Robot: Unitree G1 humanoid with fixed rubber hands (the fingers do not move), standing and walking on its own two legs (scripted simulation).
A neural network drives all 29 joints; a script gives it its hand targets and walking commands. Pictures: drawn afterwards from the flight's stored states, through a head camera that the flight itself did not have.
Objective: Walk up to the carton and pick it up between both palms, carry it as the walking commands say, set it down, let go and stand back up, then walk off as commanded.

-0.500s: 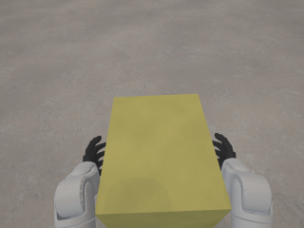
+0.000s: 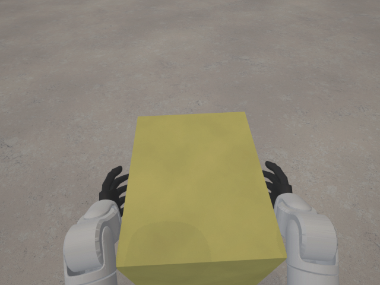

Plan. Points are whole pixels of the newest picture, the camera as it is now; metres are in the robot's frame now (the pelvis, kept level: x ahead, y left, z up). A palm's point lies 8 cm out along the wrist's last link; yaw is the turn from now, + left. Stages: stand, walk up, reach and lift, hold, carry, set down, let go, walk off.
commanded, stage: carry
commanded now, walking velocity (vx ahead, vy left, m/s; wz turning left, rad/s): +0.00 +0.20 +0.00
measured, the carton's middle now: (195, 206) +0.29 +0.01 +0.02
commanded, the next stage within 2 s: none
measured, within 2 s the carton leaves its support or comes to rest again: neither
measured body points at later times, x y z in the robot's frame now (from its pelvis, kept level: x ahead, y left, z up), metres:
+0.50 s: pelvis -0.06 +0.14 +0.00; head -0.05 +0.15 +0.45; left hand +0.20 +0.32 +0.07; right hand +0.22 +0.00 +0.08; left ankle -0.02 +0.24 -0.73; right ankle -0.08 +0.02 -0.67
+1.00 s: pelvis -0.13 +0.28 +0.00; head -0.11 +0.29 +0.45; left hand +0.15 +0.45 +0.07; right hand +0.15 +0.13 +0.08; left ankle -0.10 +0.40 -0.73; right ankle -0.10 +0.10 -0.71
